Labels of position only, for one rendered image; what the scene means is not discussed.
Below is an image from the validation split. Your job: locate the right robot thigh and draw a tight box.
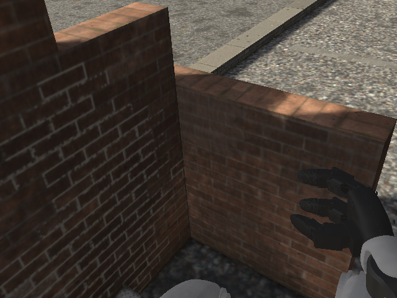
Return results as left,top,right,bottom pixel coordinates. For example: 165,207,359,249
335,270,372,298

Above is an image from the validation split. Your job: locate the right robot forearm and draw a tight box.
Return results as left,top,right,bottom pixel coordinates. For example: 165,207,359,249
360,235,397,298

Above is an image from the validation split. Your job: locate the robot right hand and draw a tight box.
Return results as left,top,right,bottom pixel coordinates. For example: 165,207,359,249
290,167,395,257

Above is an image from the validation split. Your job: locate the robot thigh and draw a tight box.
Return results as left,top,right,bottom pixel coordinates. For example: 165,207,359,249
160,279,231,298
335,270,372,298

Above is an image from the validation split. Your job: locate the left robot thigh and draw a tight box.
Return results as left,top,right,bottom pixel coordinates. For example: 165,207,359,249
160,279,231,298

